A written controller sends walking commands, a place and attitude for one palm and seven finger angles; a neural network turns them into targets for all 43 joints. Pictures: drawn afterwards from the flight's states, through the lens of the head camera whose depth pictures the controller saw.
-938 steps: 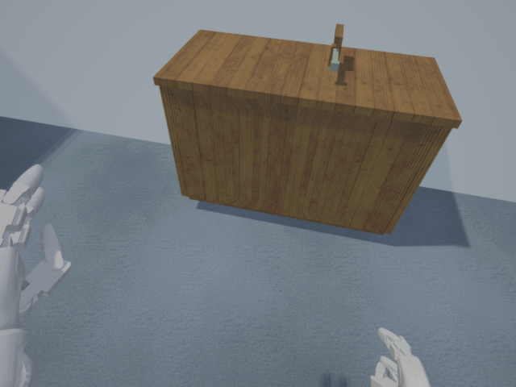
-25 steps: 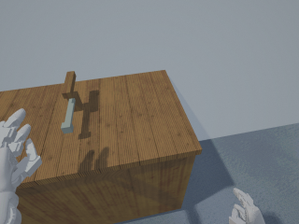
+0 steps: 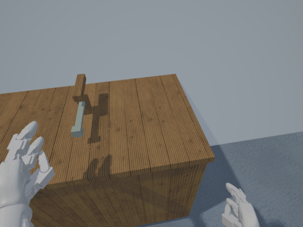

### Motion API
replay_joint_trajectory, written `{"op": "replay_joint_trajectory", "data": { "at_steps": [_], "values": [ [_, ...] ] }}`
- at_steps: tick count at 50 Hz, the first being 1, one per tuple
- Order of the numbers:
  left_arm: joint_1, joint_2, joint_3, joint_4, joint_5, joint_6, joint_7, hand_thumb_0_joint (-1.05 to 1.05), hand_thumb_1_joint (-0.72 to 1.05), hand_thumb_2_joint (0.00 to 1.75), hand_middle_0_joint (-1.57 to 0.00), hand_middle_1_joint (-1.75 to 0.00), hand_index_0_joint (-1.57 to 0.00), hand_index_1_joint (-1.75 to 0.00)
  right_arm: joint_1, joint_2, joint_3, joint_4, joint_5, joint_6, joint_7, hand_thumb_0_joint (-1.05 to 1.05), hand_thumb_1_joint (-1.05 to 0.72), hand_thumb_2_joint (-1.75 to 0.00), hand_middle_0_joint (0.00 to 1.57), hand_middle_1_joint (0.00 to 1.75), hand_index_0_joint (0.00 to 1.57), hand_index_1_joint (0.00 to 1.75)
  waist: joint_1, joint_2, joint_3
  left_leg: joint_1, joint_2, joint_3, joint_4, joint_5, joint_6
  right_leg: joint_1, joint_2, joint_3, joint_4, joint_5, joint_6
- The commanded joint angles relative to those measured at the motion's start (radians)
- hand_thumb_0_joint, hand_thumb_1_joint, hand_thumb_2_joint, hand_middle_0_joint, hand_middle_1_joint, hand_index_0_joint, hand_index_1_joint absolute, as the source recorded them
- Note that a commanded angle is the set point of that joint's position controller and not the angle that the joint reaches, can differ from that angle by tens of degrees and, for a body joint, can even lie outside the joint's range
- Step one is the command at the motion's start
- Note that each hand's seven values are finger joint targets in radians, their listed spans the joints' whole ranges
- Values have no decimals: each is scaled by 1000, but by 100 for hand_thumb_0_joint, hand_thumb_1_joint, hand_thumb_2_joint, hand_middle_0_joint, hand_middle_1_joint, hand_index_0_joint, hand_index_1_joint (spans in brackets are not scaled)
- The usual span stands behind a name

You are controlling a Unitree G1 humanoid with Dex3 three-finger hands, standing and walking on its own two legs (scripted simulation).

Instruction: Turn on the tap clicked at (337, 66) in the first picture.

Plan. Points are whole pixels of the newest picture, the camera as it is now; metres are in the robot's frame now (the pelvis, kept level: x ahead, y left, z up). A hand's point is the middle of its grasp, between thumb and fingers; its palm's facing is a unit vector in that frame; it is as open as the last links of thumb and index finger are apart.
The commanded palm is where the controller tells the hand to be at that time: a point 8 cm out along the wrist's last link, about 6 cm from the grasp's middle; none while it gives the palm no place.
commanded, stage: turn the palm inward beside the body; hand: left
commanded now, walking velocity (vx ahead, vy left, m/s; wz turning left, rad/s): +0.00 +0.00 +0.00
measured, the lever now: (77, 131) +0.37 +0.29 +0.03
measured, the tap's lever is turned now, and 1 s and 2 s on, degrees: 0 0 0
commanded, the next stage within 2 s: reach beside the lever's end, fingers flat in 0.74 s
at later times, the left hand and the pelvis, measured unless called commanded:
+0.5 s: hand (51, 177) +0.17 +0.23 +0.14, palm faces +0.46 -0.88 -0.13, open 7.4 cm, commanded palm +0.12 +0.27 +0.15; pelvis -0.01 +0.00 +0.00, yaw +0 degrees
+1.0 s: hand (57, 176) +0.18 +0.22 +0.13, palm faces +0.48 -0.87 -0.14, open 7.4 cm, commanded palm +0.13 +0.27 +0.14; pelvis -0.01 -0.02 +0.00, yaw +1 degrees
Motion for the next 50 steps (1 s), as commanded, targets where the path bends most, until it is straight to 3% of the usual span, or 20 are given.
{"op": "replay_joint_trajectory", "data": {
  "at_steps": [1,6,11,12,14,17,18,21,22,23,26,32,33,36,37,41,42,43,46,50],
  "values": [
    [-58,132,72,-235,4,-71,1,0,90,90,-20,-30,-20,-30,-115,-122,-53,-164,-2,-65,-11,0,-90,-90,20,30,20,30,-13,-3,-64,1,28,-13,-101,258,24,77,-63,74,-125,182,69],
    [-28,124,77,-227,-9,-60,5,0,90,90,-20,-30,-20,-30,-118,-121,-54,-164,-2,-63,-15,0,-90,-90,20,30,20,30,-4,-31,-65,-7,28,-17,-111,251,21,92,-61,69,-130,174,69],
    [-52,122,76,-237,-20,-49,16,0,90,90,-20,-30,-20,-30,-128,-119,-50,-159,1,-64,-18,0,-90,-90,20,30,20,30,-6,-14,-51,-10,27,-20,-116,221,23,90,-64,78,-149,139,70],
    [-58,134,85,-251,-12,-49,21,0,90,90,-20,-30,-20,-30,-135,-116,-49,-154,3,-66,-19,0,-90,-90,20,30,20,30,-3,21,-39,-3,26,-22,-121,219,21,87,-62,78,-154,128,66],
    [-52,111,66,-235,-19,-42,19,0,90,90,-20,-30,-20,-30,-130,-117,-48,-156,3,-67,-19,0,-90,-90,20,30,20,30,-6,-16,-38,-8,27,-22,-126,212,21,90,-62,75,-155,122,68],
    [-53,125,84,-227,-31,-20,19,0,90,90,-20,-30,-20,-30,-145,-116,-46,-150,6,-69,-22,0,-90,-90,20,30,20,30,2,6,-23,-14,26,-25,-132,186,23,94,-65,83,-175,93,68],
    [-62,96,51,-227,-30,-15,16,0,90,90,-20,-30,-20,-30,-142,-113,-44,-151,8,-67,-23,0,-90,-90,20,30,20,30,-8,-18,-14,-20,26,-25,-137,165,24,89,-66,82,-178,66,70],
    [-59,111,55,-235,-29,-2,19,0,90,90,-20,-30,-20,-30,-152,-116,-46,-155,6,-65,-24,0,-90,-90,20,30,20,30,-6,-32,-8,-24,27,-22,-135,147,28,91,-70,94,-193,39,74],
    [-62,128,75,-242,-22,-1,24,0,90,90,-20,-30,-20,-30,-154,-114,-45,-150,9,-64,-23,0,-90,-90,20,30,20,30,2,14,-7,-21,25,-24,-139,139,26,90,-68,96,-196,25,70],
    [-70,111,59,-250,-22,-5,27,0,90,90,-20,-30,-20,-30,-150,-109,-42,-154,8,-66,-22,0,-90,-90,20,30,20,30,-4,2,-4,-22,24,-25,-143,128,25,85,-69,93,-193,15,71],
    [-60,117,72,-241,-31,-8,33,0,90,90,-20,-30,-20,-30,-153,-114,-47,-153,3,-66,-21,0,-90,-90,20,30,20,30,-3,-44,-29,-31,24,-20,-126,147,30,104,-73,106,-198,33,78],
    [-52,127,79,-242,-24,-19,33,0,90,90,-20,-30,-20,-30,-148,-113,-48,-144,3,-69,-18,0,-90,-90,20,30,20,30,-1,5,-23,-27,23,-19,-121,161,29,106,-76,112,-195,67,74],
    [-57,96,46,-246,-22,-23,29,0,90,90,-20,-30,-20,-30,-144,-109,-46,-147,4,-68,-17,0,-90,-90,20,30,20,30,-9,-7,-25,-22,23,-17,-122,170,29,106,-77,107,-189,82,73],
    [-52,110,56,-233,-27,-22,25,0,90,90,-20,-30,-20,-30,-145,-115,-49,-150,4,-68,-20,0,-90,-90,20,30,20,30,-7,-39,-19,-34,22,-15,-115,158,32,105,-79,119,-198,72,80],
    [-52,127,74,-237,-22,-22,28,0,90,90,-20,-30,-20,-30,-146,-112,-48,-145,7,-68,-20,0,-90,-90,20,30,20,30,-1,-14,-11,-31,21,-18,-121,150,31,105,-76,117,-201,57,76],
    [-46,112,66,-241,-26,-26,31,0,90,90,-20,-30,-20,-30,-146,-112,-51,-150,3,-70,-20,0,-90,-90,20,30,20,30,-3,-37,-33,-33,20,-11,-110,165,32,119,-84,127,-198,84,81],
    [-45,127,79,-246,-19,-28,35,0,90,90,-20,-30,-20,-30,-146,-111,-51,-145,5,-69,-18,0,-90,-90,20,30,20,30,1,-2,-29,-27,20,-14,-113,169,31,117,-80,122,-196,87,75],
    [-58,96,49,-232,-22,-30,32,0,90,90,-20,-30,-20,-30,-139,-108,-48,-146,4,-68,-19,0,-90,-90,20,30,20,30,-10,-27,-23,-32,19,-14,-115,167,30,111,-81,117,-191,89,78],
    [-50,108,78,-173,-33,-32,30,0,90,90,-20,-30,-20,-30,-141,-115,-55,-143,2,-59,-23,0,-90,-90,20,30,20,30,-9,-77,-27,-56,19,-10,-95,168,32,122,-91,145,-199,117,89],
    [-119,126,90,-144,-34,-43,28,0,90,90,-20,-30,-20,-30,-148,-113,-57,-133,6,-50,-27,0,-90,-90,20,30,20,30,-17,-43,-31,-62,17,-9,-91,153,32,122,-100,167,-208,92,90]
  ]
}}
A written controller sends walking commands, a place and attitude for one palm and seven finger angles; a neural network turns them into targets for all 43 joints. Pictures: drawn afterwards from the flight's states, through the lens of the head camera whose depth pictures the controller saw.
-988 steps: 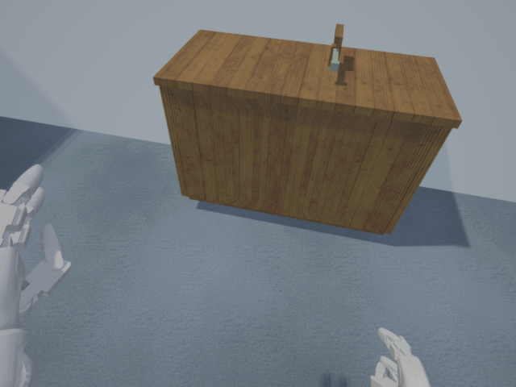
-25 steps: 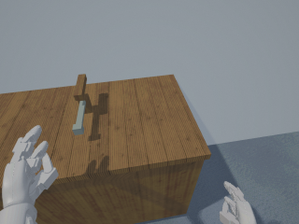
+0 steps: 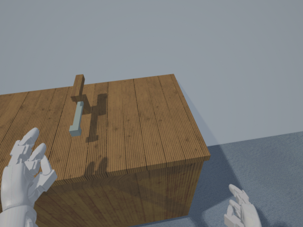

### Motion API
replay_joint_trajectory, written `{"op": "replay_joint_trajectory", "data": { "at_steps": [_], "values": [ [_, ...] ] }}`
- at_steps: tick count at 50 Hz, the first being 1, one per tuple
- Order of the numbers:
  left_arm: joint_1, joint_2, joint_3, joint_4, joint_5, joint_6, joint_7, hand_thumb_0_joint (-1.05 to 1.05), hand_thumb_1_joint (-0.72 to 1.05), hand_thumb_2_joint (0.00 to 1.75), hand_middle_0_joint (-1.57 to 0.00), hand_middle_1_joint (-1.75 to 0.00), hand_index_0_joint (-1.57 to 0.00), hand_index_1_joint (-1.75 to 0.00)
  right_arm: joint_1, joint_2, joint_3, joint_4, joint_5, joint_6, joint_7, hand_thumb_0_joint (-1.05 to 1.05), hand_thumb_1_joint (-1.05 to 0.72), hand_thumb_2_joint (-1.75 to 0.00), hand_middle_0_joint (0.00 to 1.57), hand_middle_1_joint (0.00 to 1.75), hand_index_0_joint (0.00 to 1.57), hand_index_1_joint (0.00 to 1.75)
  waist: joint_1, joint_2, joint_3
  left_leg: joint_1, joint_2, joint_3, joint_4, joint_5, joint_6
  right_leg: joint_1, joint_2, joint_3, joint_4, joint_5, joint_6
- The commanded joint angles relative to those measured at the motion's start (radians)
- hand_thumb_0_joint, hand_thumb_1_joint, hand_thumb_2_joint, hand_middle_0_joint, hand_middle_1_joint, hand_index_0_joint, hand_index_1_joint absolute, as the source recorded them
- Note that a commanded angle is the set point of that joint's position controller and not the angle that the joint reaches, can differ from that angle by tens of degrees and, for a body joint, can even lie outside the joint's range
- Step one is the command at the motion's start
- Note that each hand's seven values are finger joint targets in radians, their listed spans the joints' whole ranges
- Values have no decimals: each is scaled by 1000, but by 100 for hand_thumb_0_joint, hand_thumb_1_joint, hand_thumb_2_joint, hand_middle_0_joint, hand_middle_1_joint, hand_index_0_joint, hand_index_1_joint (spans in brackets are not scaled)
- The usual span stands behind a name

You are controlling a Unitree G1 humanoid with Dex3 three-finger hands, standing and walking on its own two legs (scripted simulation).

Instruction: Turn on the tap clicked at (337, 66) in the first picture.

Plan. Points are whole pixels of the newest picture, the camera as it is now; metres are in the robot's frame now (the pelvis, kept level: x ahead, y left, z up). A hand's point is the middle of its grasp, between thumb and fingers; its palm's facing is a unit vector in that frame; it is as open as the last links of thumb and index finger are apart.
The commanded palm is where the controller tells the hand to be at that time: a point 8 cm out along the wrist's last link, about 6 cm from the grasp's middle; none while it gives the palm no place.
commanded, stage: reach beside the lever's end, fingers flat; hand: left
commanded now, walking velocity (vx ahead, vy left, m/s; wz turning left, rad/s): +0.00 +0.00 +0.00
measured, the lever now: (75, 130) +0.38 +0.31 +0.03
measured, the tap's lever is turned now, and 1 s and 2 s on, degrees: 0 0 0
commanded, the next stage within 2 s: none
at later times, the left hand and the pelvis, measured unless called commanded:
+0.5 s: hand (53, 158) +0.23 +0.27 +0.10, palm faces +0.49 -0.86 -0.12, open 7.4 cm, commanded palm +0.20 +0.32 +0.10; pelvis +0.00 +0.01 +0.00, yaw -1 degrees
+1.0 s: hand (58, 149) +0.28 +0.29 +0.07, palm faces +0.50 -0.86 -0.10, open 7.6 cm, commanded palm +0.24 +0.33 +0.07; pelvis +0.00 +0.03 +0.00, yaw -1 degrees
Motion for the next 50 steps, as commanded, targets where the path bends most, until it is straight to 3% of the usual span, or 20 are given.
{"op": "replay_joint_trajectory", "data": {
  "at_steps": [1,3,6,7,9,11,16,17,21,27,30,32,33,37,38,41,43,45,47,50],
  "values": [
    [-115,159,110,-169,8,-80,3,0,90,90,-20,-30,-20,-30,-133,-107,-49,-159,-2,-52,-10,0,-90,-90,20,30,20,30,-15,-46,-47,-84,2,10,-63,132,50,98,-116,187,-175,75,110],
    [-159,164,112,-158,11,-94,6,0,90,90,-20,-30,-20,-30,-136,-104,-48,-151,-3,-50,-10,0,-90,-90,20,30,20,30,-23,-32,-48,-87,2,8,-63,129,50,96,-117,191,-173,66,108],
    [-178,187,141,-100,1,-109,1,0,90,90,-20,-30,-20,-30,-138,-109,-52,-144,-4,-45,-12,0,-90,-90,20,30,20,30,-26,-78,-61,-117,2,8,-48,111,49,107,-130,220,-180,63,122],
    [-205,210,165,-89,2,-114,2,0,90,90,-20,-30,-20,-30,-143,-107,-52,-134,-1,-42,-14,0,-90,-90,20,30,20,30,-25,-45,-55,-113,3,7,-49,110,49,105,-128,221,-181,56,116],
    [-209,205,171,-38,-8,-112,-6,0,90,90,-20,-30,-20,-30,-143,-108,-53,-134,1,-35,-15,0,-90,-90,20,30,20,30,-24,-72,-61,-130,3,8,-50,107,46,114,-134,229,-182,55,120],
    [-241,214,176,-18,-13,-108,-17,0,90,90,-20,-30,-20,-30,-144,-111,-55,-131,4,-29,-17,0,-90,-90,20,30,20,30,-26,-52,-71,-130,4,10,-48,110,45,120,-138,235,-181,66,121],
    [-261,215,189,35,-16,-124,-31,0,90,90,-20,-29,-20,-29,-130,-115,-60,-128,3,-25,-18,0,-90,-90,20,30,20,30,-25,-49,-97,-119,4,11,-57,145,45,131,-126,214,-158,131,115],
    [-283,219,188,36,-9,-134,-30,0,90,90,-20,-29,-20,-29,-133,-114,-59,-123,4,-26,-19,0,-90,-90,20,30,20,30,-26,-18,-86,-103,4,11,-64,158,47,123,-119,199,-154,138,107],
    [-319,207,176,84,-7,-162,-31,0,90,90,-19,-28,-19,-28,-120,-122,-62,-121,-1,-29,-20,0,-90,-90,20,30,20,30,-34,-55,-91,-97,2,12,-74,171,50,110,-103,173,-142,145,103],
    [-392,211,169,137,19,-198,-22,0,90,90,-19,-26,-19,-26,-114,-127,-62,-113,-7,-26,-20,0,-90,-90,20,30,20,30,-39,-16,-112,-72,0,8,-90,197,48,97,-88,140,-122,164,88],
    [-423,187,144,172,22,-213,-22,0,90,90,-19,-26,-19,-26,-114,-132,-65,-115,-13,-19,-20,0,-90,-90,20,30,20,30,-43,-32,-134,-60,0,11,-90,222,47,98,-83,132,-111,194,88],
    [-405,231,196,211,30,-218,-15,0,90,90,-18,-25,-18,-25,-110,-133,-68,-108,-14,-12,-20,0,-90,-90,20,30,20,30,-30,-8,-142,-63,2,12,-90,234,43,109,-82,131,-107,211,82],
    [-447,197,158,205,32,-226,-18,0,90,90,-18,-25,-18,-25,-105,-129,-64,-110,-16,-8,-17,0,-90,-90,20,30,20,30,-44,-17,-145,-53,2,10,-94,251,39,102,-81,122,-98,228,81],
    [-421,194,162,225,42,-249,-14,0,90,90,-18,-24,-18,-24,-99,-130,-69,-112,-18,2,-10,0,-90,-90,20,30,20,30,-32,21,-156,-36,8,4,-93,308,23,98,-73,110,-82,266,71],
    [-449,167,133,234,43,-255,-13,0,90,90,-18,-24,-18,-24,-95,-130,-68,-113,-21,4,-9,0,-90,-90,20,30,20,30,-44,-8,-154,-35,8,2,-92,302,23,85,-71,107,-79,257,74],
    [-479,182,147,284,42,-268,-9,0,90,90,-18,-23,-18,-23,-97,-136,-73,-109,-22,15,-11,0,-90,-90,20,30,20,30,-48,-43,-143,-51,9,3,-88,285,23,71,-67,109,-81,242,75],
    [-482,175,143,291,52,-278,-6,0,90,90,-17,-22,-17,-22,-97,-134,-74,-112,-23,23,-11,0,-90,-90,20,30,20,30,-42,-21,-158,-46,9,1,-89,292,16,71,-68,106,-73,237,73],
    [-554,184,142,325,54,-283,-4,0,90,90,-17,-22,-17,-22,-99,-138,-73,-105,-24,30,-14,0,-90,-90,20,30,20,30,-57,-43,-146,-58,9,-1,-84,264,19,47,-65,107,-75,210,75],
    [-580,207,158,331,64,-298,0,0,90,90,-17,-21,-17,-21,-102,-137,-73,-99,-25,35,-16,0,-90,-90,20,30,20,30,-51,12,-155,-58,8,-3,-82,246,17,37,-65,109,-74,181,71],
    [-631,182,128,368,70,-319,1,0,90,90,-17,-20,-17,-20,-98,-137,-73,-94,-30,38,-14,0,-90,-90,20,30,20,30,-59,11,-180,-52,7,-5,-74,247,12,24,-62,106,-61,178,69]
  ]
}}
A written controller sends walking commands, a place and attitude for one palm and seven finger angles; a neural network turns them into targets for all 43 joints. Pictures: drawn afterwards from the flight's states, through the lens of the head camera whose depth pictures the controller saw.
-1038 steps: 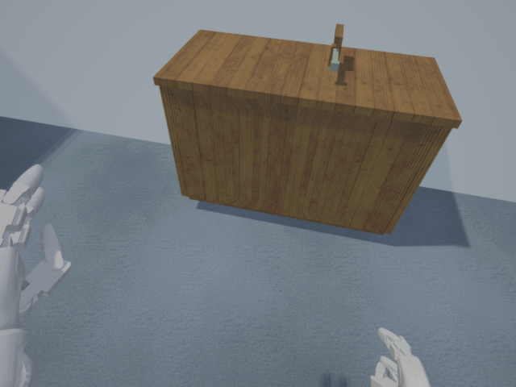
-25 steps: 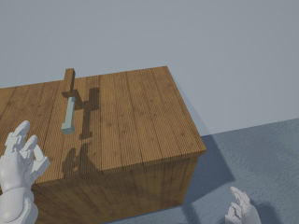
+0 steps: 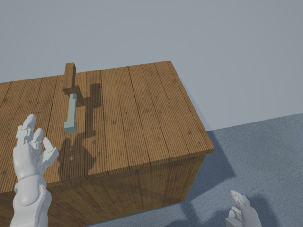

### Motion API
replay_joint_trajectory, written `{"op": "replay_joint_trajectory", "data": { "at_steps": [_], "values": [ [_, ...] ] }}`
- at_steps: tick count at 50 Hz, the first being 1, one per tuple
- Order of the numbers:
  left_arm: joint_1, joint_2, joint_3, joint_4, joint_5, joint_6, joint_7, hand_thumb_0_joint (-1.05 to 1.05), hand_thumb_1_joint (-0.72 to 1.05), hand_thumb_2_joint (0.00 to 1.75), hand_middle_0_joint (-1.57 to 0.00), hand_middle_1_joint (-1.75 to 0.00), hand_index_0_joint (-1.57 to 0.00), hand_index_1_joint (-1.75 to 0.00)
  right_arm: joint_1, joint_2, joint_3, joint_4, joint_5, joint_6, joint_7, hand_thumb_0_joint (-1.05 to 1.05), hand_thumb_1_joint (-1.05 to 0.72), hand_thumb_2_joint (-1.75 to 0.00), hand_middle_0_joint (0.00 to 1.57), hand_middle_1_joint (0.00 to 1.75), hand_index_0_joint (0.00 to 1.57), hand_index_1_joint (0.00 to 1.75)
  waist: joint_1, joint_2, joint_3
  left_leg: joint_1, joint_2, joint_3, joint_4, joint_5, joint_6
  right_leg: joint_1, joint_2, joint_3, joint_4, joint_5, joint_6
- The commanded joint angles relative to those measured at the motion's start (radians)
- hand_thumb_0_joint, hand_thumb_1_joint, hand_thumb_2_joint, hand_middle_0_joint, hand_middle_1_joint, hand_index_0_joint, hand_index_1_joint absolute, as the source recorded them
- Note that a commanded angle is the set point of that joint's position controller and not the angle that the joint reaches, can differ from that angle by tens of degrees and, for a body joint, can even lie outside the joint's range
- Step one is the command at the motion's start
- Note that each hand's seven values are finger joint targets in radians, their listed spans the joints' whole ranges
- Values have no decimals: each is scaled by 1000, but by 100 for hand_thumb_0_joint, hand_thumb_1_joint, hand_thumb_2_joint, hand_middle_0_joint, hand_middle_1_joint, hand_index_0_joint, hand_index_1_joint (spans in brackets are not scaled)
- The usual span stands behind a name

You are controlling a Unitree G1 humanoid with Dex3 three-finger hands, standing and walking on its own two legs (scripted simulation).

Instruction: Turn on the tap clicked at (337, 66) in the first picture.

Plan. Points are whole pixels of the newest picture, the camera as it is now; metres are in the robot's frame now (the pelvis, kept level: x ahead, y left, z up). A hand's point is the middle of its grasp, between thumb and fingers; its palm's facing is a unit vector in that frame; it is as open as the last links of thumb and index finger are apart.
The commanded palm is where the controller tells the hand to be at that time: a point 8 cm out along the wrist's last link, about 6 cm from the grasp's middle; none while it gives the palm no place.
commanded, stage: reach beside the lever's end, fingers flat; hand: left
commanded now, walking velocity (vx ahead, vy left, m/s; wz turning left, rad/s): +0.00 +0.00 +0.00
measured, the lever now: (70, 126) +0.37 +0.28 +0.03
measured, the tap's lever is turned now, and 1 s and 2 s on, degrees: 0 0 6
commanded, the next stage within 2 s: push the lever round in 1.04 s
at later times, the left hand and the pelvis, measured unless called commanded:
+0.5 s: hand (58, 136) +0.33 +0.29 +0.05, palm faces +0.53 -0.84 -0.10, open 7.8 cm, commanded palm +0.29 +0.33 +0.04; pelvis -0.01 +0.00 -0.01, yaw -1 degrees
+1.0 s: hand (59, 134) +0.34 +0.31 +0.03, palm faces +0.51 -0.86 -0.09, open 7.8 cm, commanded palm +0.30 +0.34 +0.03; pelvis +0.00 +0.02 -0.02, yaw -2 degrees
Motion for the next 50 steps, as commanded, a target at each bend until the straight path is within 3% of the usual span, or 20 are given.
{"op": "replay_joint_trajectory", "data": {
  "at_steps": [1,9,14,17,18,21,22,25,27,31,32,33,36,39,41,42,43,44,47,50],
  "values": [
    [-229,201,73,-177,16,-103,3,0,90,90,-17,-20,-17,-20,-72,-140,-56,-134,-8,-43,-9,0,-90,-90,20,30,20,30,-14,35,-203,30,31,-41,-91,256,-30,116,-38,73,-73,174,30],
    [-338,220,86,-37,22,-123,-3,0,90,90,-16,-18,-16,-18,-57,-148,-56,-128,-8,-21,-12,0,-90,-90,20,30,20,30,-23,20,-217,-17,29,-39,-74,220,-24,95,-35,77,-58,158,32],
    [-454,281,130,77,23,-138,-9,0,90,90,-16,-17,-16,-17,-47,-155,-55,-118,-7,0,-18,0,-90,-90,20,30,20,30,-40,-19,-212,-84,27,-33,-56,141,-5,79,-37,93,-58,105,40],
    [-454,339,184,106,27,-160,-17,0,90,90,-15,-16,-15,-16,-30,-156,-59,-112,-11,8,-16,0,-90,-90,20,30,20,30,-20,35,-256,-92,25,-30,-43,163,-4,105,-36,102,-44,131,35],
    [-498,310,149,105,27,-168,-22,0,90,90,-15,-16,-15,-16,-25,-155,-57,-116,-12,11,-14,0,-90,-90,20,30,20,30,-40,29,-266,-90,24,-25,-36,164,0,96,-38,103,-38,140,40],
    [-548,323,155,167,25,-184,-39,0,90,90,-15,-15,-15,-15,-7,-160,-59,-105,-14,17,-12,0,-90,-90,20,30,20,30,-48,26,-263,-117,26,-27,-20,157,1,73,-35,103,-25,138,39],
    [-541,359,190,199,29,-189,-40,0,90,90,-15,-15,-15,-15,-3,-163,-63,-97,-12,22,-13,0,-90,-90,20,30,20,30,-45,34,-262,-124,28,-25,-13,159,3,74,-34,107,-24,144,38],
    [-578,336,163,230,20,-202,-60,0,90,90,-15,-15,-15,-15,16,-168,-64,-98,-13,29,-9,0,-90,-90,20,30,20,30,-55,21,-283,-133,29,-23,-1,177,3,64,-32,106,-8,169,39],
    [-550,401,230,284,22,-203,-64,0,90,90,-15,-15,-15,-15,29,-176,-67,-91,-15,38,-8,0,-90,-90,20,30,20,30,-39,26,-287,-161,28,-23,11,179,6,68,-32,110,0,172,38],
    [-616,419,241,318,16,-224,-86,0,90,90,-15,-15,-15,-15,49,-176,-71,-90,-18,52,-5,0,-90,-90,20,30,20,30,-52,5,-312,-203,29,-14,38,181,10,67,-34,123,23,193,45],
    [-615,451,267,317,27,-234,-84,0,90,90,-15,-15,-15,-15,55,-176,-73,-84,-18,58,-4,0,-90,-90,20,30,20,30,-43,39,-325,-196,32,-17,41,198,8,67,-32,119,33,202,39],
    [-625,413,228,291,28,-244,-89,0,90,90,-15,-15,-15,-15,62,-174,-72,-95,-19,58,0,0,-90,-90,20,30,20,30,-49,57,-351,-174,31,-19,40,216,6,59,-30,114,41,210,38],
    [-577,398,217,269,24,-258,-97,0,90,90,-15,-15,-15,-15,71,-176,-78,-98,-23,59,8,0,-90,-90,20,30,20,30,-44,95,-379,-132,37,-22,48,272,-3,46,-22,107,51,241,33],
    [-552,378,217,294,14,-251,-98,0,90,90,-15,-15,-15,-15,81,-181,-82,-98,-20,67,8,0,-90,-90,20,30,20,30,-51,21,-358,-148,42,-30,45,276,-5,33,-18,95,52,236,37],
    [-558,362,202,279,10,-250,-97,0,90,90,-15,-15,-15,-15,76,-180,-82,-99,-20,68,9,0,-90,-90,20,30,20,30,-52,49,-343,-134,42,-31,41,271,-11,12,-16,91,47,218,36],
    [-541,388,230,281,16,-249,-88,0,90,90,-15,-15,-15,-15,78,-181,-82,-95,-19,71,7,0,-90,-90,20,30,20,30,-44,71,-337,-131,43,-34,41,280,-14,8,-16,90,48,212,32],
    [-565,381,216,266,20,-251,-83,0,90,90,-15,-15,-15,-15,83,-180,-81,-97,-21,73,8,0,-90,-90,20,30,20,30,-55,52,-341,-127,45,-38,39,288,-16,7,-16,87,52,219,34],
    [-542,386,227,249,21,-256,-78,0,90,90,-15,-15,-15,-15,81,-178,-85,-100,-23,74,10,0,-90,-90,20,30,20,30,-41,61,-367,-116,45,-37,39,305,-21,18,-14,87,55,223,33],
    [-509,367,213,191,34,-272,-58,0,90,90,-15,-15,-15,-15,80,-173,-87,-100,-27,74,15,0,-90,-90,20,30,20,30,-39,98,-372,-59,56,-54,40,396,-42,-5,-10,76,63,233,29],
    [-466,328,189,188,29,-272,-53,0,90,90,-15,-15,-15,-15,76,-171,-90,-101,-29,75,21,0,-90,-90,20,30,20,30,-42,63,-362,-58,59,-54,42,413,-50,-8,-7,73,63,240,31]
  ]
}}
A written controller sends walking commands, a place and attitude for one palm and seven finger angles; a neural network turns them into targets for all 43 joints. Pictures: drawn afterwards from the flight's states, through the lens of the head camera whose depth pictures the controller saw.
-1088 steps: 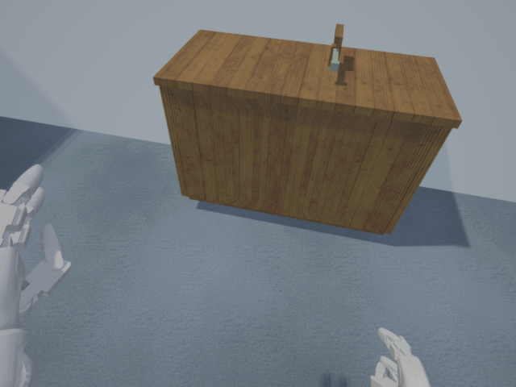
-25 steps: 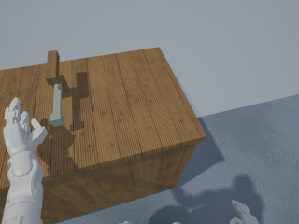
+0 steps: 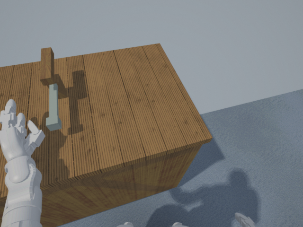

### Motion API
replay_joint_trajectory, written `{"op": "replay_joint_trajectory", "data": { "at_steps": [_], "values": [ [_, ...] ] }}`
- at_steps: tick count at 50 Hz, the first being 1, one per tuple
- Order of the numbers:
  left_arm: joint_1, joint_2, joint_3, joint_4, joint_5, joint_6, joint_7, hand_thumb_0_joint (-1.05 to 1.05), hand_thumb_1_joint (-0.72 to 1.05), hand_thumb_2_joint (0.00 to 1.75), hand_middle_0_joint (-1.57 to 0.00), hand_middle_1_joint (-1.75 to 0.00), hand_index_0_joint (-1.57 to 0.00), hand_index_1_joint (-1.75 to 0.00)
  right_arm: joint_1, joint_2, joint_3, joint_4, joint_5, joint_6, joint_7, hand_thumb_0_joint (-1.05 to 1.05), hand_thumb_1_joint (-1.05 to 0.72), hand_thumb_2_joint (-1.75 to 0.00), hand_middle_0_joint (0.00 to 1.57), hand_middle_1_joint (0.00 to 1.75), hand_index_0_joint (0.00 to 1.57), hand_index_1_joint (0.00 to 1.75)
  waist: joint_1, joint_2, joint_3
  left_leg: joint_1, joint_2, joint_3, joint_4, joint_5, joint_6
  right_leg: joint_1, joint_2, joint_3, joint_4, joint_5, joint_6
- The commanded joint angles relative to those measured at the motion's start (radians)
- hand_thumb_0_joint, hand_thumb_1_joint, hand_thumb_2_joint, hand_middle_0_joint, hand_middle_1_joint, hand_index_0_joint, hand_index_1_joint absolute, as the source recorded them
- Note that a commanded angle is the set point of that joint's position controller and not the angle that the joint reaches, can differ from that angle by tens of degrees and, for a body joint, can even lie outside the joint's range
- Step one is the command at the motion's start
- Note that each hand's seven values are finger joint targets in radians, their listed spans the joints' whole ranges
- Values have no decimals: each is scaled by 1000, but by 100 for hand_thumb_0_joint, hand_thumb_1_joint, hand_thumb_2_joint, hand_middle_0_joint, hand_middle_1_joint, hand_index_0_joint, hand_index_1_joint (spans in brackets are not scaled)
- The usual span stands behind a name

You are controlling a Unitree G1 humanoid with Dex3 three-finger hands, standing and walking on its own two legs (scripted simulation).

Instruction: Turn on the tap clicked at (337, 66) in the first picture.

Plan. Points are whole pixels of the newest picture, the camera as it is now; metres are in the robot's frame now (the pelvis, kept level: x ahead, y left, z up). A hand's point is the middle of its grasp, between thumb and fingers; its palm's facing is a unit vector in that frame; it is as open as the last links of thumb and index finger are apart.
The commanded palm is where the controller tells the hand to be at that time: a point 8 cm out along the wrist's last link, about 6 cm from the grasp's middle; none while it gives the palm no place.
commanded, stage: reach beside the lever's end, fingers flat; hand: left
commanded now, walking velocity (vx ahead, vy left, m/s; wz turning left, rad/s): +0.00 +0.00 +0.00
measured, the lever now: (53, 123) +0.36 +0.28 +0.05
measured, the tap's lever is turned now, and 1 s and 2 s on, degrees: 0 6 35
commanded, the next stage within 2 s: push the lever round in 0.04 s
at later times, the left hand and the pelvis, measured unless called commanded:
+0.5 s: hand (47, 134) +0.33 +0.28 +0.05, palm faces +0.53 -0.84 -0.07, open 7.8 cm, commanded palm +0.28 +0.31 +0.05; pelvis -0.01 +0.00 +0.00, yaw +1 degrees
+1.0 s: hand (59, 133) +0.33 +0.26 +0.04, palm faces +0.56 -0.83 -0.07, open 7.8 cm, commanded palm +0.30 +0.28 +0.05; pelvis -0.01 -0.01 -0.01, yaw +1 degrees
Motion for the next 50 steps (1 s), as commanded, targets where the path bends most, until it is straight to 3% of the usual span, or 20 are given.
{"op": "replay_joint_trajectory", "data": {
  "at_steps": [1,2,3,5,7,14,16,17,19,22,26,29,32,34,36,37,39,42,44,50],
  "values": [
    [-161,234,39,-240,3,-79,12,0,90,90,-15,-15,-15,-15,-4,-163,-62,-115,-3,-35,-6,0,-90,-90,20,30,20,30,19,65,-291,155,43,-80,-122,464,-71,206,-21,53,-55,259,12],
    [-157,237,44,-236,11,-75,19,0,90,90,-15,-15,-15,-15,-11,-162,-61,-112,-1,-31,-9,0,-90,-90,20,30,20,30,20,92,-266,161,45,-84,-126,469,-72,192,-23,52,-59,245,10],
    [-200,187,-10,-247,9,-70,15,0,90,90,-15,-15,-15,-15,-16,-159,-57,-114,0,-33,-8,0,-90,-90,20,30,20,30,2,89,-258,163,43,-83,-127,428,-73,166,-24,48,-59,220,14],
    [-206,203,8,-225,3,-63,18,0,90,90,-15,-15,-15,-15,-23,-163,-56,-115,-1,-33,-14,0,-90,-90,20,30,20,30,5,47,-248,135,38,-82,-129,374,-69,173,-23,50,-63,203,12],
    [-219,231,30,-233,13,-65,25,0,90,90,-15,-15,-15,-15,-31,-161,-53,-114,-1,-33,-18,0,-90,-90,20,30,20,30,12,73,-242,129,36,-84,-131,351,-68,172,-24,51,-63,186,9],
    [-297,176,-41,-237,23,-82,35,0,90,90,-15,-15,-15,-15,-45,-155,-47,-111,-3,-41,-18,0,-90,-90,20,30,20,30,-13,73,-257,139,36,-94,-117,296,-72,126,-24,50,-54,137,10],
    [-287,180,-36,-211,18,-70,33,0,90,90,-15,-15,-15,-15,-49,-158,-45,-117,-2,-42,-20,0,-90,-90,20,30,20,30,-6,51,-253,112,29,-86,-118,268,-65,143,-25,54,-60,134,10],
    [-277,215,-6,-205,26,-65,36,0,90,90,-15,-15,-15,-15,-46,-158,-45,-116,0,-39,-21,0,-90,-90,20,30,20,30,6,81,-251,113,32,-89,-124,275,-69,148,-26,52,-59,132,6],
    [-297,186,-38,-236,27,-62,39,0,90,90,-15,-15,-15,-15,-48,-153,-44,-127,-2,-38,-19,0,-90,-90,20,30,20,30,2,79,-289,133,30,-84,-118,306,-68,163,-27,55,-55,162,8],
    [-248,230,18,-229,30,-61,58,0,90,90,-15,-15,-15,-15,-39,-155,-46,-124,-6,-34,-16,0,-90,-90,20,30,20,30,24,79,-298,123,29,-83,-117,339,-72,191,-25,55,-53,187,6],
    [-254,167,-39,-243,27,-62,65,0,90,90,-15,-15,-15,-15,-46,-148,-43,-132,-4,-34,-8,0,-90,-90,20,30,20,30,10,79,-274,117,29,-75,-120,316,-70,178,-24,57,-59,178,8],
    [-274,163,-43,-228,27,-60,69,0,90,90,-15,-15,-15,-15,-46,-151,-43,-130,-2,-31,-10,0,-90,-90,20,30,20,30,-1,18,-264,79,28,-71,-121,273,-57,192,-27,61,-64,171,12],
    [-253,202,-8,-223,35,-64,78,0,90,90,-15,-15,-15,-15,-48,-152,-43,-126,-2,-30,-12,0,-90,-90,20,30,20,30,11,58,-260,66,23,-66,-121,247,-49,203,-29,71,-70,156,9],
    [-312,153,-62,-249,37,-73,82,0,90,90,-15,-15,-15,-15,-52,-147,-42,-126,-4,-34,-10,0,-90,-90,20,30,20,30,-8,76,-267,85,24,-65,-117,230,-47,177,-29,73,-70,141,12],
    [-329,156,-61,-240,35,-82,88,0,90,90,-15,-15,-15,-15,-55,-148,-42,-121,-6,-37,-12,0,-90,-90,20,30,20,30,-13,53,-269,71,22,-63,-111,202,-41,177,-29,78,-73,122,15],
    [-298,199,-16,-218,40,-82,98,0,90,90,-15,-15,-15,-15,-49,-151,-44,-116,-6,-35,-14,0,-90,-90,20,30,20,30,0,42,-262,56,23,-67,-114,203,-39,194,-28,79,-74,124,12],
    [-316,156,-58,-225,41,-84,99,0,90,90,-15,-15,-15,-15,-51,-147,-43,-119,-7,-38,-11,0,-90,-90,20,30,20,30,-9,46,-284,64,21,-61,-108,215,-37,194,-31,80,-67,144,15],
    [-327,196,-31,-196,50,-80,102,0,90,90,-15,-15,-15,-15,-49,-151,-42,-110,-7,-34,-15,0,-90,-90,20,30,20,30,-6,49,-273,41,20,-58,-106,195,-30,205,-34,88,-71,137,15],
    [-387,141,-91,-229,49,-85,101,0,90,90,-15,-15,-15,-15,-55,-144,-39,-115,-4,-37,-13,0,-90,-90,20,30,20,30,-21,64,-287,65,20,-58,-106,198,-33,192,-35,87,-70,138,16],
    [-387,105,-106,-201,61,-77,166,0,90,90,-15,-15,-15,-15,-56,-143,-40,-112,-12,-39,-7,0,-90,-90,20,30,20,30,-21,33,-294,54,16,-60,-100,186,-29,193,-37,88,-75,132,20]
  ]
}}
